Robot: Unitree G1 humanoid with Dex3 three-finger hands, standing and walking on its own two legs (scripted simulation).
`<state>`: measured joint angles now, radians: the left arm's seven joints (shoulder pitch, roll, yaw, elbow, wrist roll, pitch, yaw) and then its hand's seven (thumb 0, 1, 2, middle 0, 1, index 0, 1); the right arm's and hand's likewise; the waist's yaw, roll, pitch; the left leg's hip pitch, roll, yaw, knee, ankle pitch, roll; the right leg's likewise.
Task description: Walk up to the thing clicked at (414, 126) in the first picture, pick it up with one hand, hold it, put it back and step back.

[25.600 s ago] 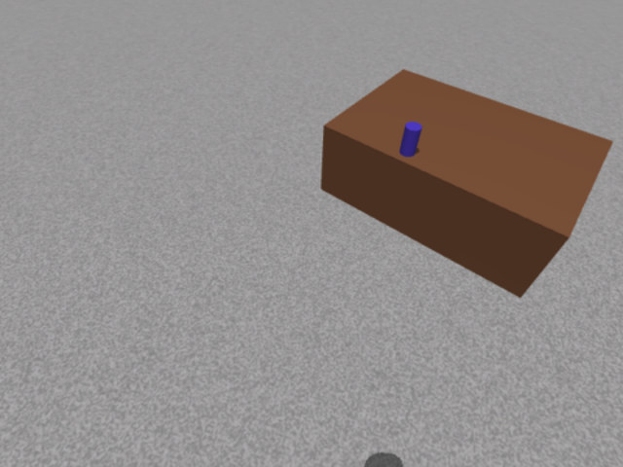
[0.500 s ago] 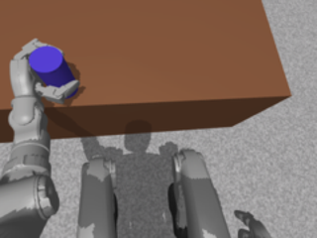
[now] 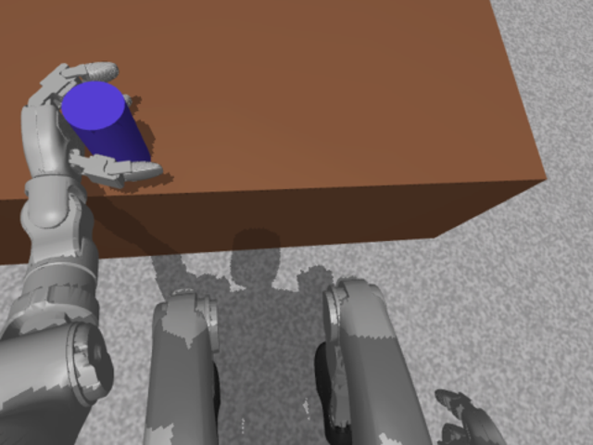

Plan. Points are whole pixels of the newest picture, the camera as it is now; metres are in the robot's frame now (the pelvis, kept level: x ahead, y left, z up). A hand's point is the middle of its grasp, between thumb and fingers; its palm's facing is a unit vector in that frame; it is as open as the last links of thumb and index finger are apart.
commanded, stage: open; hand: left
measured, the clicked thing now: (112, 136) +0.49 +0.20 +0.00
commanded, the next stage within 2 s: withdraw in 0.08 s
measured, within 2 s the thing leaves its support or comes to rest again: neither
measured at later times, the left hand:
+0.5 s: hand (28, 91) +0.51 +0.26 +0.07, palm faces +0.21 -0.98 -0.07, open 17.4 cm
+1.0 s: hand out of the picture +0.46 +0.35 +0.21, palm faces +0.37 -0.85 -0.38, open 17.4 cm
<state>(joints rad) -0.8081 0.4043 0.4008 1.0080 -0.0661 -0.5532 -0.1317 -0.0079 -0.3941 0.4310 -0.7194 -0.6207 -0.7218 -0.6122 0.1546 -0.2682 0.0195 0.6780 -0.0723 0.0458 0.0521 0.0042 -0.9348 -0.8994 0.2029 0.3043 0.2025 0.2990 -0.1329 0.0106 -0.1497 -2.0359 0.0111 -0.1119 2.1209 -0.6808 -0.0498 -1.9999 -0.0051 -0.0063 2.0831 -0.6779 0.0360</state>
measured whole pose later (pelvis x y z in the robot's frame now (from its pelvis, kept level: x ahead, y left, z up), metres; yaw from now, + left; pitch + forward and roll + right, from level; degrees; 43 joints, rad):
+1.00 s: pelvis +0.04 +0.01 +0.22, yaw +2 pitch +23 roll -4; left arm -0.64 0.63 0.40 1.05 0.07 -0.07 0.05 -0.01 -0.53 0.05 -0.06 -0.05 -0.06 -0.04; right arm 0.27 -0.26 0.01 0.65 0.02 0.10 -0.04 0.00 -0.90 -0.90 0.20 0.31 0.20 0.30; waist -0.11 0.01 -0.12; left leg -1.20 0.05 -0.09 1.35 -0.54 -0.03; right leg -1.15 0.00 -0.04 1.27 -0.52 0.03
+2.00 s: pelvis +0.07 -0.01 +0.31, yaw +4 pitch +6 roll -1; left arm 0.44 0.20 -0.03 0.08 -0.02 0.18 0.14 -0.01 -0.53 0.06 -0.06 -0.06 -0.05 -0.06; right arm 0.26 -0.22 0.01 0.52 0.02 -0.06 -0.14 0.01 -0.90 -0.90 0.20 0.31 0.20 0.30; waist -0.02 0.04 -0.09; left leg -0.58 0.05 -0.05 0.91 -0.44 -0.04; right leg -0.56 -0.02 -0.03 0.89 -0.44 0.01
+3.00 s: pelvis +0.08 +0.00 +0.30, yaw +3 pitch +7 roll -2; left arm 0.47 0.21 -0.01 -0.01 -0.02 0.25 0.13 -0.01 -0.57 0.04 -0.05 -0.05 -0.05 -0.05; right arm 0.28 -0.21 0.02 0.50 0.01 -0.11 -0.16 0.01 -0.90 -0.90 0.20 0.30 0.20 0.30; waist -0.02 0.03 -0.10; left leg -0.63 0.05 -0.05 0.98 -0.47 -0.03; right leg -0.60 -0.01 -0.03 0.93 -0.46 0.02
